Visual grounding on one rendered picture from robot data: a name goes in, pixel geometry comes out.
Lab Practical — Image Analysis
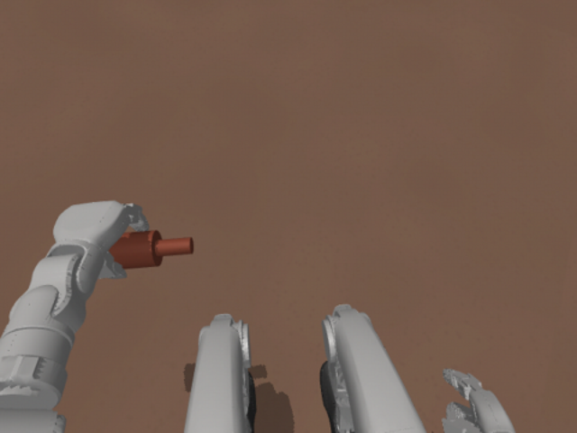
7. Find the bottle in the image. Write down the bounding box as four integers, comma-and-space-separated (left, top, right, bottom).
108, 230, 194, 269

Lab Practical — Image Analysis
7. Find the right robot hand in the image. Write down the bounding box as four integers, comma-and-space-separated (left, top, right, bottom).
442, 369, 516, 433

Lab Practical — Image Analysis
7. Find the left robot arm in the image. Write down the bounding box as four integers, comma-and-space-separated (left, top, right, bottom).
0, 239, 105, 433

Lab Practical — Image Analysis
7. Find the left robot hand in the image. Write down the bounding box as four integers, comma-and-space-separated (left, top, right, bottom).
53, 200, 149, 279

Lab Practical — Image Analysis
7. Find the right robot foot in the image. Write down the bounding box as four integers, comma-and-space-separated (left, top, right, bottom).
320, 361, 354, 433

